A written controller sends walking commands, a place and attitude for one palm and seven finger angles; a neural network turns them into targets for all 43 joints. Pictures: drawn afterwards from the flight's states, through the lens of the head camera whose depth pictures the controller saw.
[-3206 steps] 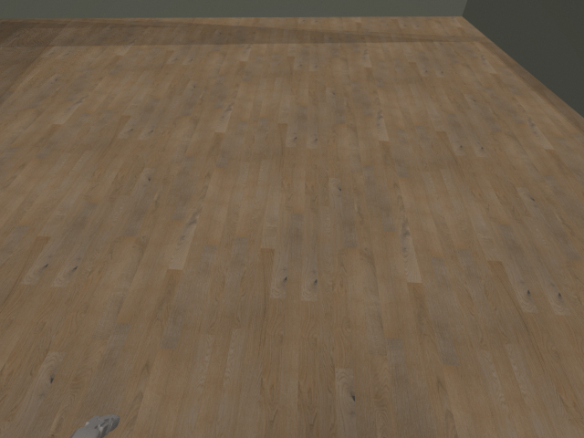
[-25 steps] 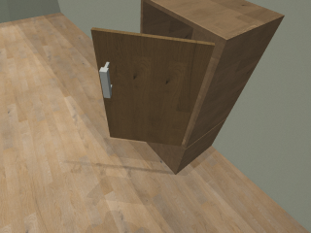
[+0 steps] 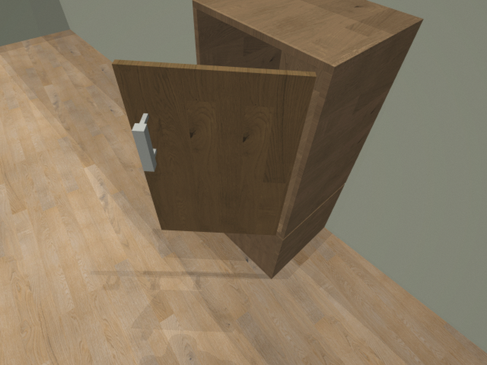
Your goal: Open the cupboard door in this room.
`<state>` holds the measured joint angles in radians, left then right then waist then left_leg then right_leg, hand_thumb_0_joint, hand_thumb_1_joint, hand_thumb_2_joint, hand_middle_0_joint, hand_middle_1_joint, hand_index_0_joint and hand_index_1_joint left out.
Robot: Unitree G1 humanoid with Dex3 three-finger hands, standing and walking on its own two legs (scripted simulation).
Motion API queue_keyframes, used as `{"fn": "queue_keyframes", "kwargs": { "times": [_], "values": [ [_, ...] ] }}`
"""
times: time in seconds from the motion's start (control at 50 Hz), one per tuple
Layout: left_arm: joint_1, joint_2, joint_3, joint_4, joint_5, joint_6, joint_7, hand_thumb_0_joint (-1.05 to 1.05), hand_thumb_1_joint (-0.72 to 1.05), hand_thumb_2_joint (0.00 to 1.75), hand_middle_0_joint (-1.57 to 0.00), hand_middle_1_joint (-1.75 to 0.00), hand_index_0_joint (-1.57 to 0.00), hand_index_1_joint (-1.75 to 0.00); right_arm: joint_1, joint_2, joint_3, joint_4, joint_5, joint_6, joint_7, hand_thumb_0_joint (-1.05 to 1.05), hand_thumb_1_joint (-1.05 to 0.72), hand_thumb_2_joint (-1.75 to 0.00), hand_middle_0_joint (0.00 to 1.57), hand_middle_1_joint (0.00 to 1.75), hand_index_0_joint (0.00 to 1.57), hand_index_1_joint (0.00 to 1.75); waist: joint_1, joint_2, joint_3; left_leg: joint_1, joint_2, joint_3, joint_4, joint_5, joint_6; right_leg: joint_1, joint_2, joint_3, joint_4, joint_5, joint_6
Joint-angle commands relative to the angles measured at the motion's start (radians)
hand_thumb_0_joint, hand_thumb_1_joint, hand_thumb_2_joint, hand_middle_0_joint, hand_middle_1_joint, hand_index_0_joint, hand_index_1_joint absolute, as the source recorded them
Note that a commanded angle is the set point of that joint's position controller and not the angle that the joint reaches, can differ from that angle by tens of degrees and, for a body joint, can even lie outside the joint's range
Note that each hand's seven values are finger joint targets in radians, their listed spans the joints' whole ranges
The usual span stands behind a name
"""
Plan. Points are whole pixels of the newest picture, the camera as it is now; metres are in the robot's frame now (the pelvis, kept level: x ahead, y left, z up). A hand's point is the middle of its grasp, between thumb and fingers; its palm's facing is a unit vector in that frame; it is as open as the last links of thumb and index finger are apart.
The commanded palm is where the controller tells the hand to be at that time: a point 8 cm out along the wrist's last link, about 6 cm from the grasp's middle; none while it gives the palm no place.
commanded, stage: come to a stop and stand still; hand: left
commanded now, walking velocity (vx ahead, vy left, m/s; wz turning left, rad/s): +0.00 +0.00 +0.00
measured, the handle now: (147, 142) +0.56 +0.25 +0.02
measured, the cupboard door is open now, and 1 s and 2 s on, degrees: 45 45 45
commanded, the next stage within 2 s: look again from close up in 0.32 s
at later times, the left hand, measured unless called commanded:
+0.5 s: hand out of the picture +0.01 +0.16 -0.18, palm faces +0.02 -0.98 -0.19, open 7.3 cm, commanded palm none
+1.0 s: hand out of the picture -0.01 +0.15 -0.18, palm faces +0.01 -0.98 -0.21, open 7.4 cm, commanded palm none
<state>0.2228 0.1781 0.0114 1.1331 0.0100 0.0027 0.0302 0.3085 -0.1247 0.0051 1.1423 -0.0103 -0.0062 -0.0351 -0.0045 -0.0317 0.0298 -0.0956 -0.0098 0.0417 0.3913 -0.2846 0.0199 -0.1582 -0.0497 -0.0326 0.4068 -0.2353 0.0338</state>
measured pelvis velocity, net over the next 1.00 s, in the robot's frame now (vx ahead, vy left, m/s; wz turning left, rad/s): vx -0.02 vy -0.03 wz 0.00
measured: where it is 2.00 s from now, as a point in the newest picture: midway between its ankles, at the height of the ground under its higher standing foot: outside the picture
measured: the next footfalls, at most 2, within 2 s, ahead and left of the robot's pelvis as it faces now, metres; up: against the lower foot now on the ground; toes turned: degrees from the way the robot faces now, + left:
none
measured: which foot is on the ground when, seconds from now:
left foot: down 0.00-1.00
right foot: down 0.00-1.00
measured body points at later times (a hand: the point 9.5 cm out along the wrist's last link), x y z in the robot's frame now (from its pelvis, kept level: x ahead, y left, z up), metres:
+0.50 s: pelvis +0.01 -0.01 +0.00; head +0.03 -0.01 +0.44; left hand +0.01 +0.21 -0.17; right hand +0.01 -0.24 -0.16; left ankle -0.05 +0.10 -0.74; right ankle -0.01 -0.14 -0.74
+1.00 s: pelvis -0.02 -0.03 +0.00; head -0.01 -0.04 +0.44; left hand -0.01 +0.20 -0.16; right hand -0.03 -0.25 -0.17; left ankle -0.05 +0.10 -0.74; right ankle -0.01 -0.14 -0.74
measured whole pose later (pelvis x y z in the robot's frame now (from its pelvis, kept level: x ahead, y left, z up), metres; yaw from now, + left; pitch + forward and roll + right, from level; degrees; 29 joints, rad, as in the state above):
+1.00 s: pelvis -0.02 -0.03 +0.00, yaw +0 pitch -1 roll +1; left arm 0.27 0.16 -0.01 1.11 0.01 -0.01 0.03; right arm 0.30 -0.16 0.02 1.10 -0.01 -0.01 -0.02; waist 0.00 0.01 0.05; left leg -0.13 0.02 0.04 0.45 -0.29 -0.02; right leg -0.22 -0.02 -0.04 0.50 -0.26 -0.01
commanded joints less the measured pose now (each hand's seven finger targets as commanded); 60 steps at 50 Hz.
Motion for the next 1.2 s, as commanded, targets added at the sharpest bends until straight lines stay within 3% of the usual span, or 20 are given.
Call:
{"fn": "queue_keyframes", "kwargs": {
  "times": [0.0, 0.14, 0.38, 0.4, 0.42, 0.44, 0.46, 0.48, 0.5, 0.54, 0.56, 0.64, 0.76, 0.8, 1.02, 1.1, 1.18],
  "values": [
    [0.071, 0.073, 0.013, -0.026, -0.004, -0.010, 0.003, 0.00, 0.90, 0.90, -0.20, -0.30, -0.20, -0.30, 0.062, -0.116, -0.022, -0.016, -0.002, -0.018, -0.011, 0.00, -0.90, -0.90, 0.20, 0.30, 0.20, 0.30, 0.015, 0.033, 0.020, -0.075, 0.109, -0.075, -0.066, 0.325, -0.010, 0.047, -0.066, 0.039, -0.026, 0.227, -0.049],
    [0.072, 0.073, 0.015, -0.028, -0.005, -0.014, 0.005, 0.00, 0.90, 0.90, -0.20, -0.30, -0.20, -0.30, 0.080, -0.105, -0.024, -0.006, -0.002, -0.019, -0.013, 0.00, -0.90, -0.90, 0.20, 0.30, 0.20, 0.30, 0.010, 0.041, -0.003, -0.052, 0.107, -0.069, -0.055, 0.355, -0.013, 0.060, -0.066, 0.037, -0.021, 0.273, -0.054],
    [0.088, 0.064, 0.011, -0.021, -0.003, -0.019, 0.006, 0.00, 0.90, 0.90, -0.20, -0.30, -0.20, -0.30, 0.070, -0.097, -0.026, -0.004, -0.002, -0.015, -0.014, 0.00, -0.90, -0.90, 0.20, 0.30, 0.20, 0.30, 0.006, 0.029, 0.028, -0.038, 0.106, -0.063, -0.056, 0.315, -0.014, 0.041, -0.066, 0.044, -0.044, 0.282, -0.056],
    [0.159, 0.090, 0.004, 0.004, 0.012, -0.049, 0.052, 0.00, 0.90, 0.90, -0.20, -0.30, -0.20, -0.30, -0.030, -0.144, -0.025, -0.083, 0.012, -0.034, 0.000, 0.00, -0.90, -0.90, 0.20, 0.30, 0.20, 0.30, 0.032, 0.070, 0.039, -0.114, 0.120, -0.026, 0.156, 0.496, -0.031, 0.006, -0.112, 0.088, 0.022, 0.676, -0.044],
    [0.158, 0.129, 0.016, -0.036, 0.007, -0.055, 0.045, 0.00, 0.90, 0.90, -0.20, -0.30, -0.20, -0.30, 0.034, -0.099, -0.025, -0.110, 0.001, -0.031, 0.004, 0.00, -0.90, -0.90, 0.20, 0.30, 0.20, 0.30, -0.005, 0.097, -0.041, -0.122, 0.081, -0.049, 0.112, 0.231, -0.020, 0.072, -0.131, 0.092, 0.067, 0.618, -0.077],
    [0.124, 0.103, 0.003, -0.040, 0.002, -0.053, 0.033, 0.00, 0.90, 0.90, -0.20, -0.30, -0.20, -0.30, 0.041, -0.091, -0.022, -0.104, 0.001, -0.032, 0.001, 0.00, -0.90, -0.90, 0.20, 0.30, 0.20, 0.30, -0.006, 0.131, -0.018, -0.119, 0.086, -0.058, 0.048, 0.211, -0.010, 0.037, -0.115, 0.081, 0.078, 0.505, -0.082],
    [0.120, 0.096, -0.003, -0.041, 0.004, -0.055, 0.028, 0.00, 0.90, 0.90, -0.20, -0.30, -0.20, -0.30, 0.053, -0.090, -0.017, -0.102, -0.004, -0.038, 0.004, 0.00, -0.90, -0.90, 0.20, 0.30, 0.20, 0.30, 0.001, 0.144, -0.054, -0.107, 0.098, -0.060, 0.067, 0.323, -0.008, 0.052, -0.094, 0.060, 0.086, 0.460, -0.081],
    [0.123, 0.085, 0.000, -0.047, 0.003, -0.054, 0.025, 0.00, 0.90, 0.90, -0.20, -0.30, -0.20, -0.30, 0.076, -0.105, -0.017, -0.106, -0.004, -0.039, 0.003, 0.00, -0.90, -0.90, 0.20, 0.30, 0.20, 0.30, -0.008, 0.111, -0.105, -0.072, 0.117, -0.074, 0.075, 0.403, -0.002, 0.060, -0.073, 0.042, 0.102, 0.379, -0.084],
    [0.125, 0.074, -0.001, -0.049, 0.002, -0.049, 0.023, 0.00, 0.90, 0.90, -0.20, -0.30, -0.20, -0.30, 0.074, -0.121, -0.018, -0.111, -0.004, -0.039, 0.000, 0.00, -0.90, -0.90, 0.20, 0.30, 0.20, 0.30, -0.004, 0.115, -0.112, -0.050, 0.127, -0.072, 0.082, 0.458, 0.004, 0.049, -0.062, 0.033, 0.107, 0.328, -0.083],
    [0.113, 0.064, -0.006, -0.052, 0.000, -0.039, 0.019, 0.00, 0.90, 0.90, -0.20, -0.30, -0.20, -0.30, 0.058, -0.130, -0.018, -0.124, -0.001, -0.034, -0.004, 0.00, -0.90, -0.90, 0.20, 0.30, 0.20, 0.30, -0.005, 0.063, -0.061, -0.059, 0.131, -0.081, 0.066, 0.429, 0.013, 0.010, -0.051, 0.028, 0.095, 0.240, -0.077],
    [0.102, 0.062, -0.007, -0.053, 0.003, -0.035, 0.016, 0.00, 0.90, 0.90, -0.20, -0.30, -0.20, -0.30, 0.047, -0.126, -0.016, -0.125, -0.003, -0.033, -0.005, 0.00, -0.90, -0.90, 0.20, 0.30, 0.20, 0.30, -0.002, 0.071, -0.008, -0.085, 0.128, -0.081, 0.051, 0.392, 0.016, -0.014, -0.047, 0.032, 0.088, 0.202, -0.075],
    [0.097, 0.069, -0.008, -0.058, 0.002, -0.022, 0.009, 0.00, 0.90, 0.90, -0.20, -0.30, -0.20, -0.30, 0.024, -0.131, -0.012, -0.131, -0.001, -0.024, 0.002, 0.00, -0.90, -0.90, 0.20, 0.30, 0.20, 0.30, 0.003, 0.021, 0.093, -0.152, 0.109, -0.089, -0.019, 0.122, 0.016, -0.066, -0.043, 0.057, 0.040, 0.055, -0.069],
    [0.096, 0.087, -0.007, -0.063, 0.002, -0.023, 0.003, 0.00, 0.90, 0.90, -0.20, -0.30, -0.20, -0.30, 0.026, -0.130, -0.007, -0.110, -0.003, -0.024, 0.007, 0.00, -0.90, -0.90, 0.20, 0.30, 0.20, 0.30, 0.007, 0.030, 0.092, -0.141, 0.097, -0.079, -0.043, 0.062, 0.017, -0.074, -0.046, 0.076, 0.006, 0.002, -0.069],
    [0.096, 0.096, -0.006, -0.065, 0.001, -0.024, 0.002, 0.00, 0.90, 0.90, -0.20, -0.30, -0.20, -0.30, 0.024, -0.136, -0.006, -0.106, -0.003, -0.023, 0.008, 0.00, -0.90, -0.90, 0.20, 0.30, 0.20, 0.30, 0.007, 0.006, 0.085, -0.140, 0.091, -0.072, -0.039, 0.050, 0.013, -0.077, -0.051, 0.087, -0.006, -0.015, -0.069],
    [0.097, 0.099, 0.002, -0.058, 0.000, -0.032, 0.001, 0.00, 0.90, 0.90, -0.20, -0.30, -0.20, -0.30, 0.049, -0.119, -0.003, -0.059, -0.003, -0.026, 0.005, 0.00, -0.90, -0.90, 0.20, 0.30, 0.20, 0.30, 0.012, 0.033, 0.030, -0.114, 0.090, -0.053, -0.019, 0.093, 0.004, -0.033, -0.064, 0.093, -0.003, 0.068, -0.080],
    [0.107, 0.122, 0.016, -0.063, 0.005, -0.028, 0.001, 0.00, 0.90, 0.90, -0.20, -0.30, -0.20, -0.30, 0.061, -0.109, -0.006, -0.059, -0.006, -0.012, 0.011, 0.00, -0.90, -0.90, 0.20, 0.30, 0.20, 0.30, 0.019, 0.002, 0.052, -0.161, 0.058, -0.017, 0.044, -0.023, -0.004, -0.046, -0.104, 0.156, -0.034, -0.074, -0.111],
    [0.126, 0.156, 0.040, -0.077, 0.011, -0.020, 0.004, 0.00, 0.90, 0.90, -0.20, -0.30, -0.20, -0.30, 0.063, -0.096, -0.015, -0.075, -0.008, 0.003, 0.017, 0.00, -0.90, -0.90, 0.20, 0.30, 0.20, 0.30, 0.025, -0.106, 0.092, -0.216, 0.035, 0.023, 0.168, -0.095, -0.011, -0.083, -0.201, 0.264, -0.137, -0.205, -0.161]
  ]
}}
